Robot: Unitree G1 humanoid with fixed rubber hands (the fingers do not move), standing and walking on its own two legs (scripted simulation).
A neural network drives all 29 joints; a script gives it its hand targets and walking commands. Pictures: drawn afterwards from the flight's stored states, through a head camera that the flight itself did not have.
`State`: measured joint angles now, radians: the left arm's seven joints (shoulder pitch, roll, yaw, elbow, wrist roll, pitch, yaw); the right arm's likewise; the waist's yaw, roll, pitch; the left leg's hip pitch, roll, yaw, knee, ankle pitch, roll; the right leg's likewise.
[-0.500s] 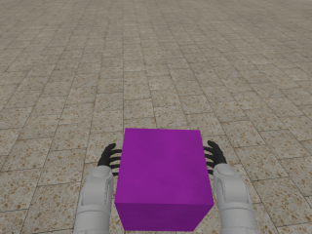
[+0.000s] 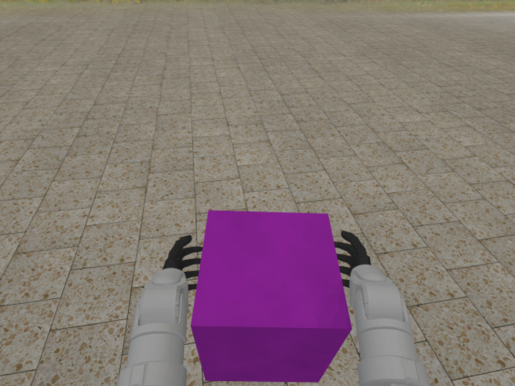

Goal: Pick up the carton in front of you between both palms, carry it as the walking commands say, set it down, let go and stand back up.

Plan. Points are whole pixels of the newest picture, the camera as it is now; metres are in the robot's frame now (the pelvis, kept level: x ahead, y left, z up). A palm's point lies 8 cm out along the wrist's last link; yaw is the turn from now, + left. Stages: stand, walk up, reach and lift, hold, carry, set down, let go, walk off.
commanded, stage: set down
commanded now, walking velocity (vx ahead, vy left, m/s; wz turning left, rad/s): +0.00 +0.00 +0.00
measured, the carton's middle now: (265, 299) +0.30 +0.00 -0.03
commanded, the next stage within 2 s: none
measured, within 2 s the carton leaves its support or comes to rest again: neither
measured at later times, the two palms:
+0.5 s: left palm (181, 297) +0.33 +0.16 -0.07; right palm (332, 287) +0.34 -0.14 -0.06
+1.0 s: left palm (184, 319) +0.37 +0.18 -0.23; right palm (309, 314) +0.38 -0.12 -0.22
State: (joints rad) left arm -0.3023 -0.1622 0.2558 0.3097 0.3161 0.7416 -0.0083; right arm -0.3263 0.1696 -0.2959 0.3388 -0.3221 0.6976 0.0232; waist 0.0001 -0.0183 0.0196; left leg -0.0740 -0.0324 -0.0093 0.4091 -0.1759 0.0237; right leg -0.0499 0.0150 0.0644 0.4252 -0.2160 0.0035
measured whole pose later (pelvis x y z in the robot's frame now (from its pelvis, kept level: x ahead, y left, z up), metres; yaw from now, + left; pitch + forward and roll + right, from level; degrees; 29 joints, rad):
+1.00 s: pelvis -0.04 +0.00 -0.16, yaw -1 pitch +38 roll -2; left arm -0.74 -0.02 0.42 0.65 0.25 0.24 -0.01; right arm -0.71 0.18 -0.48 0.58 -0.23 0.20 -0.08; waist 0.03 -0.05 -0.19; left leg -1.57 -0.07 -0.06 1.33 -0.41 0.00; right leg -1.53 0.10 0.07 1.33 -0.46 0.04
